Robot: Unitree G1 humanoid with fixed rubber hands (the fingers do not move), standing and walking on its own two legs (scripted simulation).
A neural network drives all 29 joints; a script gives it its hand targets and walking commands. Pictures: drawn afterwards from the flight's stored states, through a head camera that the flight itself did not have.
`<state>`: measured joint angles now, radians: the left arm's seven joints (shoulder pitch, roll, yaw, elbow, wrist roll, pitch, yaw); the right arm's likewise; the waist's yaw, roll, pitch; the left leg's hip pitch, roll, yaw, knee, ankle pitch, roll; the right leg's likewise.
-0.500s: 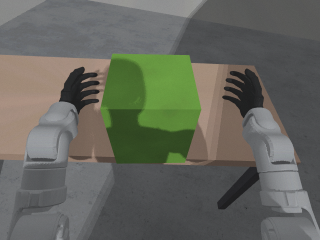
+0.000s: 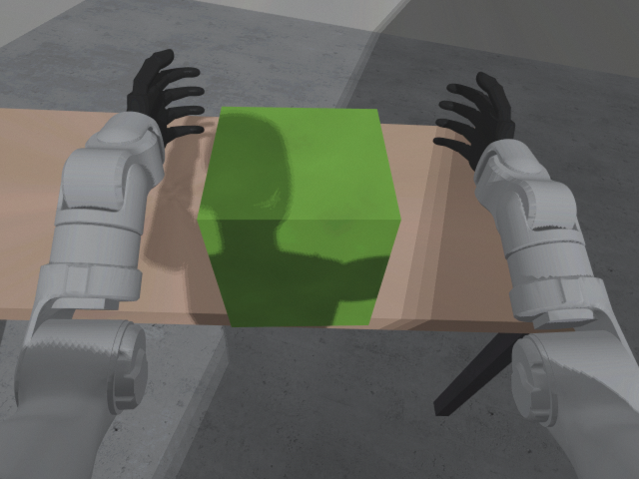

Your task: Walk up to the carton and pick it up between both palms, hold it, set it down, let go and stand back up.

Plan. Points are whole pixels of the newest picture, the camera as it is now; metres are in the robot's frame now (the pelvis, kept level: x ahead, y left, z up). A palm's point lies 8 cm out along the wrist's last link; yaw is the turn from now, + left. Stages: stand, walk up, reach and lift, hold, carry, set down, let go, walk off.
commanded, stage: reach and lift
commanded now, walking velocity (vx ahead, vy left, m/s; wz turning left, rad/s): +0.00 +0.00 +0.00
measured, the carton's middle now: (300, 224) +0.44 +0.04 +0.04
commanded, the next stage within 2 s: none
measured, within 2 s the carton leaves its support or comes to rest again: neither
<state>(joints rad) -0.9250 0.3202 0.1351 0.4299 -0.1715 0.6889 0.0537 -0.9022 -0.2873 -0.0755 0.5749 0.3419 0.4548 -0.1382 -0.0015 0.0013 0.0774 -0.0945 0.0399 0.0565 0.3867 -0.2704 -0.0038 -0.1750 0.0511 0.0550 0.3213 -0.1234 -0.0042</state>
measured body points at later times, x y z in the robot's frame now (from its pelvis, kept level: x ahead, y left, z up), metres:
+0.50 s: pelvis -0.01 -0.01 +0.00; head +0.03 +0.00 +0.45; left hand +0.44 +0.20 +0.12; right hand +0.43 -0.21 +0.11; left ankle -0.04 +0.11 -0.75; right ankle +0.03 -0.12 -0.75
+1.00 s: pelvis +0.00 +0.00 +0.00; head +0.05 +0.00 +0.45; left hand +0.44 +0.19 +0.09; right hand +0.43 -0.19 +0.08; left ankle -0.04 +0.11 -0.75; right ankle +0.03 -0.12 -0.75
